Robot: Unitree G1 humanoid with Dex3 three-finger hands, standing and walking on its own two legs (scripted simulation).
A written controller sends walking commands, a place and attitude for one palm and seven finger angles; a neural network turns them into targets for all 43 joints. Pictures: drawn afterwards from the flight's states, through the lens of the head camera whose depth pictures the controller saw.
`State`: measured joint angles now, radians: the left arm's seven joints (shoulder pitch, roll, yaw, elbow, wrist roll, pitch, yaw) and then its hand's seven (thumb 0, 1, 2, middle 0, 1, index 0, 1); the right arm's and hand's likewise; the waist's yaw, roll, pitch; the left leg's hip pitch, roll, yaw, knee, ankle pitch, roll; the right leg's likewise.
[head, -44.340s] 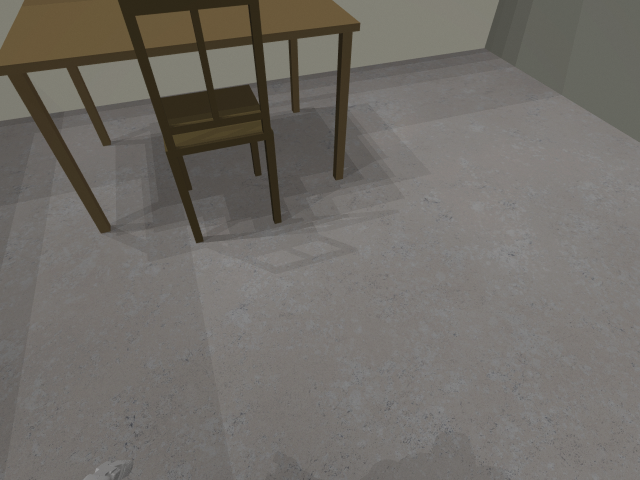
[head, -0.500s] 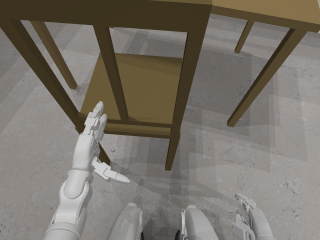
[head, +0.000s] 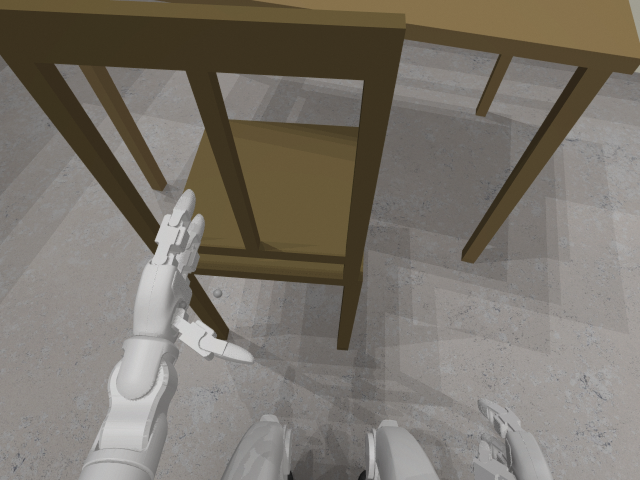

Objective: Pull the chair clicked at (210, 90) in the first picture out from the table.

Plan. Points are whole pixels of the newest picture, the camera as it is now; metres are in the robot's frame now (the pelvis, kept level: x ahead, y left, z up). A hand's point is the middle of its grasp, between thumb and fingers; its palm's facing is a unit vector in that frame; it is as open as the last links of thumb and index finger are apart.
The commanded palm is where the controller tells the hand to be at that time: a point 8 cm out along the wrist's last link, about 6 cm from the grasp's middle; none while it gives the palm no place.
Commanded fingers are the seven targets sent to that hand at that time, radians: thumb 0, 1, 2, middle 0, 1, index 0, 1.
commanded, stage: aim the fingers beside a spindle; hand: left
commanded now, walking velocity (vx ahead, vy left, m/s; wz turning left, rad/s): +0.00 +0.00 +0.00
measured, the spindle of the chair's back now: (233, 180) +0.48 +0.13 +0.06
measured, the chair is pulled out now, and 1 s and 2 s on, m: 0.22 0.22 0.22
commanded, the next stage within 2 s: push the fingers through the gap in 1.44 s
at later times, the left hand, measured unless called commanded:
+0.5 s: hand (248, 333) +0.29 +0.10 -0.01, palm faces -0.18 -0.98 +0.03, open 16.9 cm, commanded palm +0.30 +0.18 +0.03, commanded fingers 0.00 -0.50 0.30 -0.06 -0.08 -0.06 -0.08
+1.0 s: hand (207, 286) +0.32 +0.14 +0.06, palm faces +0.00 -1.00 -0.09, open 16.9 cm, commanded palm +0.30 +0.18 +0.02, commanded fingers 0.00 -0.50 0.30 -0.06 -0.08 -0.06 -0.08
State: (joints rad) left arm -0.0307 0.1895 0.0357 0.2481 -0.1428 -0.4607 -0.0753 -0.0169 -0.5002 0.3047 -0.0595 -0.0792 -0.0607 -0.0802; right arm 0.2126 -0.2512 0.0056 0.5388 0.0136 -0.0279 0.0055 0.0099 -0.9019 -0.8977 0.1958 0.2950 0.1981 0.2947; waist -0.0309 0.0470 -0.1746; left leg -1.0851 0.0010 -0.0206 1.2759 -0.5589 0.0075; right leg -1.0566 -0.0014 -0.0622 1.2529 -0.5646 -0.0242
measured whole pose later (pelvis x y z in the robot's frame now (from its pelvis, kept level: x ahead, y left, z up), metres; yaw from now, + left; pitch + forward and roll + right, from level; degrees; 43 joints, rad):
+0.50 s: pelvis +0.00 +0.00 +0.00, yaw +0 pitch +22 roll -1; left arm 0.03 0.14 -0.03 0.32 -0.15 -0.39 -0.16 -0.02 -0.50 0.30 -0.06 -0.08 -0.06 -0.08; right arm 0.20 -0.25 0.00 0.51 0.02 -0.05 -0.01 0.01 -0.90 -0.90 0.20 0.30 0.20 0.30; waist -0.05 0.03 -0.17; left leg -1.10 0.00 -0.01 1.29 -0.57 0.01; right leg -1.08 0.00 -0.06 1.26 -0.57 -0.02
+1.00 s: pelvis +0.00 +0.01 +0.00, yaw +0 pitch +21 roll -1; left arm 0.00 0.18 0.05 0.19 -0.09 -0.53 0.00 -0.02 -0.50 0.30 -0.07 -0.08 -0.07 -0.08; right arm 0.22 -0.23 0.01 0.55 0.00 -0.04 0.01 0.01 -0.90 -0.90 0.20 0.30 0.20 0.29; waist -0.04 0.03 -0.18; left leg -1.08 0.00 0.00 1.27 -0.56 0.02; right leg -1.05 0.00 -0.05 1.25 -0.56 -0.01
